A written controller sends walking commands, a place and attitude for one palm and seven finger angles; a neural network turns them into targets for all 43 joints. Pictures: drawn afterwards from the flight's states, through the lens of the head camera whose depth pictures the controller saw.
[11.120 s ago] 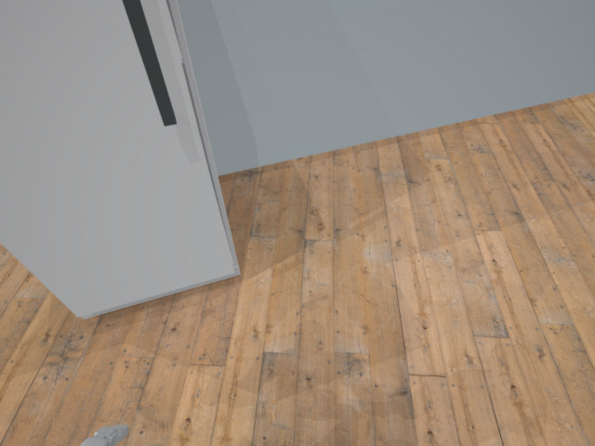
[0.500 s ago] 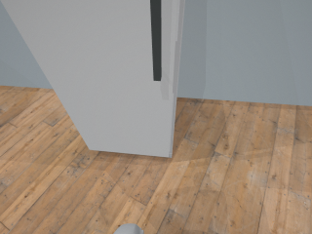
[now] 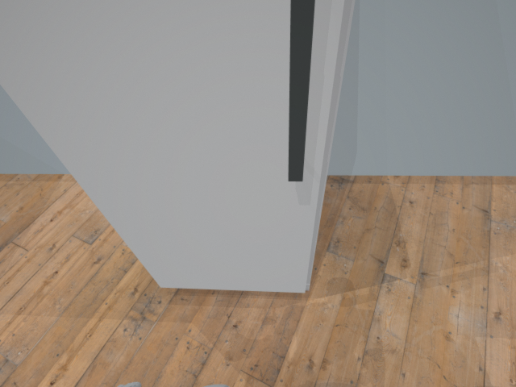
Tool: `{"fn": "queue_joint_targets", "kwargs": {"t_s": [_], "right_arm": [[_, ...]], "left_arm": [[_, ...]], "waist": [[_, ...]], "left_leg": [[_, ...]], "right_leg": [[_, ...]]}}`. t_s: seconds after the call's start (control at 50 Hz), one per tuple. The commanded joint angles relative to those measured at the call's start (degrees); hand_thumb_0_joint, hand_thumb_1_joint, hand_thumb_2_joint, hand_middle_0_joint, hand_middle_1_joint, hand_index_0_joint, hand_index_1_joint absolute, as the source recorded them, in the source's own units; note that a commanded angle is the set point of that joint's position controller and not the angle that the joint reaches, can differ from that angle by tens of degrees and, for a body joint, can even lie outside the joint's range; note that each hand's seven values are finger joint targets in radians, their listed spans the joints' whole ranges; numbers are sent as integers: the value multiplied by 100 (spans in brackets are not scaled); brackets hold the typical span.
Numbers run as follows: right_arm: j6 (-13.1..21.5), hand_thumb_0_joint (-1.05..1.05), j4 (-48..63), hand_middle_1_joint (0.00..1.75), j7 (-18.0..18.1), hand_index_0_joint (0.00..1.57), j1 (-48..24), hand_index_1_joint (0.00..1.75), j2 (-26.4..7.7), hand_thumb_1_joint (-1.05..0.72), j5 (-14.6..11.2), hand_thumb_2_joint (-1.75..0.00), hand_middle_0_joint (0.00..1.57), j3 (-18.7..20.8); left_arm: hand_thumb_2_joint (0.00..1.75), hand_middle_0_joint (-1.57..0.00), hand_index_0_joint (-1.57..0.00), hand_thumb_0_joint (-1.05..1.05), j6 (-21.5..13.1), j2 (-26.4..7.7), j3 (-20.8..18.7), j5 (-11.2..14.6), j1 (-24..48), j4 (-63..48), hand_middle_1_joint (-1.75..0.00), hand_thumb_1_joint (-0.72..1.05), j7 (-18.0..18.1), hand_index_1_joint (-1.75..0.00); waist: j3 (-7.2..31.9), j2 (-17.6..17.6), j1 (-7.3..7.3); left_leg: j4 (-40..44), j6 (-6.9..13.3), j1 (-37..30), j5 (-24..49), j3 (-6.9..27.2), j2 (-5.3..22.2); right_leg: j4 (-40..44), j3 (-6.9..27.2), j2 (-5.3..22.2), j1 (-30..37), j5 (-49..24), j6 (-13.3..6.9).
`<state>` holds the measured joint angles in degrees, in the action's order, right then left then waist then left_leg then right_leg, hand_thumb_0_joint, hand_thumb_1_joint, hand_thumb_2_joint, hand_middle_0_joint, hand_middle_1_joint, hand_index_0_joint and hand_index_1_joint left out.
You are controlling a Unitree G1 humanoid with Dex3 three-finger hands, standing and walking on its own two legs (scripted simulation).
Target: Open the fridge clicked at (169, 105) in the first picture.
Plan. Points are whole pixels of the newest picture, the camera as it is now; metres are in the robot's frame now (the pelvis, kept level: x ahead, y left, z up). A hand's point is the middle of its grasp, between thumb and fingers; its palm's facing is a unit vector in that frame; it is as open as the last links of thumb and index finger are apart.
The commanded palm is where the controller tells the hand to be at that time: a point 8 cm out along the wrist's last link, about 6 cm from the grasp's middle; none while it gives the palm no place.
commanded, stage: shuffle to correct the standing spot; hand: right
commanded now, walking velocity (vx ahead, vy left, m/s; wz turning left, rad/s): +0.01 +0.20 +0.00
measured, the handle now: (299, 48) +0.49 -0.04 +0.27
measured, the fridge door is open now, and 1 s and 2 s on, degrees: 0 0 0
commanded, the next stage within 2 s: come to a stop and stand still in 0.70 s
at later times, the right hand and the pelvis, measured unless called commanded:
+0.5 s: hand out of the picture +0.16 -0.08 -0.17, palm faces +0.01 +0.98 -0.22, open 7.3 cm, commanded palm none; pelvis +0.07 +0.11 +0.00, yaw -2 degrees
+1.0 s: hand out of the picture +0.04 -0.03 -0.16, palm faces +0.06 +0.96 -0.27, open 7.3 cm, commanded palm none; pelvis +0.00 +0.17 +0.01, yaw -1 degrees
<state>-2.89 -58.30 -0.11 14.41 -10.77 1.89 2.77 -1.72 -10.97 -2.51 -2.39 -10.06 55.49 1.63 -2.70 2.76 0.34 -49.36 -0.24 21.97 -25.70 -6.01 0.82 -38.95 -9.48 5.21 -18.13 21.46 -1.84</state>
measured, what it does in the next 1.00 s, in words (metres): steps to the left: left foot, then right foot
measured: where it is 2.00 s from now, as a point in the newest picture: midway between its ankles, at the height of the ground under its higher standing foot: outside the picture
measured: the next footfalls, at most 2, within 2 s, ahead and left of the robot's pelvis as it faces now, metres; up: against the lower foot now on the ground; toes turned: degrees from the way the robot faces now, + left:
left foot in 0.26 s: +0.17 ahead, +0.23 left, +0.00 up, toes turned +6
right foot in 0.56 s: +0.11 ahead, +0.04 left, +0.00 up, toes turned -8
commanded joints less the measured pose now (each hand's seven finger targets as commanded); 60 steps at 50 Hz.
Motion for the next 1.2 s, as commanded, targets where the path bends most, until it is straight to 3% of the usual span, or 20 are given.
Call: {"fn": "queue_joint_targets", "kwargs": {"t_s": [0.0,0.08,0.16,0.2,0.22,0.24,0.26,0.34,0.5,0.52,0.56,0.6,0.66,0.8,0.88,0.9,0.94,0.96,1.04,1.18], "right_arm": [[171,0,569,30,-87,20,-277,30,-569,-90,45,-90,20,162],[55,0,533,30,-165,20,-228,30,-349,-90,-30,-90,20,123],[117,0,582,30,-193,20,-347,30,-325,-90,-33,-90,20,99],[184,0,422,30,-190,20,241,30,-487,-90,-50,-90,20,164],[241,0,299,30,-151,20,630,30,-851,-90,-25,-90,20,241],[268,0,229,30,-53,20,881,30,-1394,-90,36,-90,20,376],[240,0,238,30,1,20,1003,30,-1522,-90,0,-90,20,382],[123,0,588,30,193,20,-20,30,-937,-90,44,-90,20,227],[112,0,708,30,235,20,-321,30,-859,-90,-42,-90,20,196],[87,0,706,30,210,20,-284,30,-764,-90,-101,-90,20,198],[25,0,897,30,184,20,-167,30,-369,-90,-126,-90,20,124],[-53,0,785,30,216,20,-400,30,-606,-90,-36,-90,20,247],[-21,0,555,30,171,20,-66,30,-545,-90,-69,-90,20,272],[-36,0,662,30,153,20,-316,30,-285,-90,-104,-90,20,189],[103,0,357,30,156,20,471,30,-242,-90,-81,-90,20,114],[155,0,225,30,178,20,759,30,-400,-90,-37,-90,20,114],[213,0,373,30,233,20,408,30,-1203,-90,4,-90,20,172],[241,0,432,30,260,20,275,30,-1194,-90,-5,-90,20,191],[369,0,397,30,182,20,3,30,-920,-90,-14,-90,20,146],[388,0,61,30,213,20,917,30,-1002,-90,33,-90,20,183]], "left_arm": [[90,-20,-20,0,-12,-1048,-194,17,-1013,97,-30,90,198,-30],[90,-20,-20,0,11,-1114,-261,31,-781,57,-30,90,195,-30],[90,-20,-20,0,112,-1210,-399,18,-775,154,-30,90,139,-30],[90,-20,-20,0,152,-1322,-472,61,-588,134,-30,90,115,-30],[90,-20,-20,0,165,-1173,-481,94,-661,134,-30,90,87,-30],[90,-20,-20,0,185,-724,-401,145,-857,68,-30,90,56,-30],[90,-20,-20,0,265,-461,-308,199,-791,-100,-30,90,96,-30],[90,-20,-20,0,379,-458,-253,207,-416,38,-30,90,128,-30],[90,-20,-20,0,334,-235,-135,188,-933,137,-30,90,59,-30],[90,-20,-20,0,303,-350,-159,176,-1058,161,-30,90,59,-30],[90,-20,-20,0,278,-1199,-279,82,-742,-196,-30,90,58,-30],[90,-20,-20,0,245,-1019,-219,52,-283,-241,-30,90,183,-30],[90,-20,-20,0,224,-740,-178,72,181,-438,-30,90,170,-30],[90,-20,-20,0,352,-932,-346,53,-222,-273,-30,90,99,-30],[90,-20,-20,0,380,-896,-338,89,-177,-251,-30,90,-18,-30],[90,-20,-20,0,381,-681,-318,133,-171,-248,-30,90,-53,-30],[90,-20,-20,0,448,-210,-181,154,48,-543,-30,90,-133,-30],[90,-20,-20,0,526,-413,-200,100,340,-613,-30,90,-147,-30],[90,-20,-20,0,413,-546,-204,88,-264,-186,-30,90,-255,-30],[90,-20,-20,0,303,-371,-84,162,56,-281,-30,90,-223,-30]], "waist": [[-132,-1312,239],[163,-1395,168],[141,-1528,262],[503,-1424,-55],[763,-616,-221],[1209,1040,-314],[1394,1525,-403],[856,891,-89],[878,469,155],[840,148,239],[363,-2224,181],[225,-1552,66],[368,-969,-136],[715,-1357,178],[896,-1410,-107],[825,-805,-215],[-11,1099,-229],[-67,982,-276],[-306,974,-51],[-80,920,-423]], "left_leg": [[-1818,-236,1855,133,829,368],[-480,-296,1235,725,444,359],[1204,-212,202,1044,-138,68],[2246,-146,-808,1957,-206,10],[2605,-88,-1679,3046,17,258],[2363,446,-2798,5488,1045,1476],[2245,1021,-2734,7100,1321,2148],[2308,1215,-1444,5376,935,1656],[2054,1032,-917,4253,1038,1498],[1792,727,-481,3601,890,1322],[-297,-108,636,-966,239,-11],[-2065,-152,756,-668,1125,-184],[-2587,-303,945,16,1003,-154],[-307,-303,184,-459,529,-63],[2089,-170,-1152,604,109,-59],[2926,-153,-1626,1103,248,150],[4031,764,-899,192,2733,2295],[4152,891,-332,167,2915,2374],[3687,570,-914,1070,1698,1499],[3250,788,-1681,2643,1701,1731]], "right_leg": [[1860,1882,1973,1558,-4310,-729],[1623,677,1425,1585,-4712,-370],[1309,461,1252,1227,-4506,-160],[716,400,1142,1035,-3959,85],[68,275,810,559,-3076,290],[-1201,-67,126,-614,-482,493],[-2212,375,-226,-962,1833,456],[-3087,829,-42,-1067,1204,352],[331,540,-242,294,-258,293],[1183,719,-55,908,-1036,205],[2210,3067,2269,568,-3903,-1059],[1962,2400,1832,190,-4528,-1101],[1561,1374,1152,668,-4763,-851],[1552,1519,1180,1212,-3722,-884],[1592,1367,739,636,-1560,-459],[1281,1083,391,209,-643,-150],[-297,744,-338,-1088,794,418],[-861,1075,-239,-914,676,379],[-1592,902,-281,-1183,-235,410],[-399,622,-349,-831,257,480]]}}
